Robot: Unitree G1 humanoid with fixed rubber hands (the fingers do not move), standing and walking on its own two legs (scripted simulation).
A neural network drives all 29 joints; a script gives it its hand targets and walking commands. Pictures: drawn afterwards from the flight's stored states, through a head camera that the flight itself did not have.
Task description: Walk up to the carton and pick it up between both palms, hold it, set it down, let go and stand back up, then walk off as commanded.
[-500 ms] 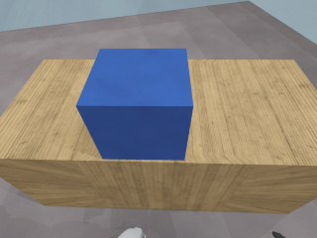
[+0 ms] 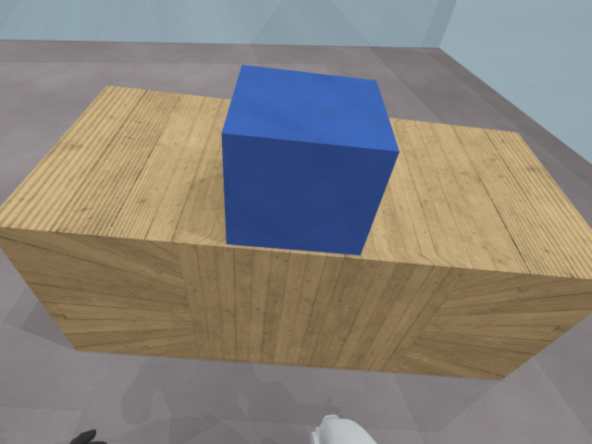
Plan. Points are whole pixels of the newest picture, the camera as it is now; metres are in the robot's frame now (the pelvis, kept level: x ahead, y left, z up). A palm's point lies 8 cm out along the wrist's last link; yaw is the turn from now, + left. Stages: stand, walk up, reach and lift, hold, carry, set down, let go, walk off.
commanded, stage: walk off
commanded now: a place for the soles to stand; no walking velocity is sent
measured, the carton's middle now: (302, 161) +0.69 -0.04 +0.00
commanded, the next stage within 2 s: none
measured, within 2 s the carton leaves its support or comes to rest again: neither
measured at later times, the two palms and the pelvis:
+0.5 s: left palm out of the picture -0.08 +0.40 -0.09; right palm out of the picture +0.00 -0.25 -0.06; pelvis -0.08 +0.08 +0.02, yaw -5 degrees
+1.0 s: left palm out of the picture +0.11 +0.30 -0.12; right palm out of the picture -0.03 -0.37 -0.05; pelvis -0.01 -0.01 +0.00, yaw -5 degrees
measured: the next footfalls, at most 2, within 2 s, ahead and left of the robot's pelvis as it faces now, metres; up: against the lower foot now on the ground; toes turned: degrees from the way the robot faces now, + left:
right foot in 0.34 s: -0.02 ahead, -0.08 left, +0.00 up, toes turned +0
left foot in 0.56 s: -0.04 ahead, +0.22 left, +0.00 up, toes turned -12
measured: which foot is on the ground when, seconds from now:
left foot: down 0.00-0.34, up 0.36-0.54, down 0.56-0.94, up 0.96-1.00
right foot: up 0.00-0.32, down 0.34-0.54, up 0.56-0.88, down 0.90-1.00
